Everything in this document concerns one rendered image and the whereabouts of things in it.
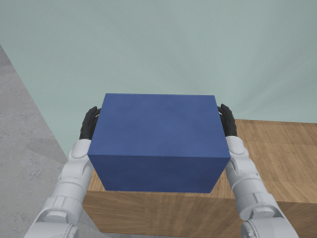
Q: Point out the robot left hand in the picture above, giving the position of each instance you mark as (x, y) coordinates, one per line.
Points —
(89, 124)

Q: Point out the carton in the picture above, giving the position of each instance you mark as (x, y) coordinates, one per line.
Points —
(159, 143)

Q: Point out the right robot forearm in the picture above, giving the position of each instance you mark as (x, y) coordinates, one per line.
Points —
(252, 199)

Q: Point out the pedestal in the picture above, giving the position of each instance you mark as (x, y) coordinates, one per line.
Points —
(285, 156)

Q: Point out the robot right hand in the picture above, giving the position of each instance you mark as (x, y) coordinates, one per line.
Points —
(227, 120)

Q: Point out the left robot forearm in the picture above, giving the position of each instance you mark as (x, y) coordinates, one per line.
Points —
(65, 202)

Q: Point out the robot right upper arm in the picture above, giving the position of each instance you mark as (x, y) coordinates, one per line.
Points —
(273, 227)

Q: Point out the robot left upper arm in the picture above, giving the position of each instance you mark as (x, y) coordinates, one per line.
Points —
(53, 230)

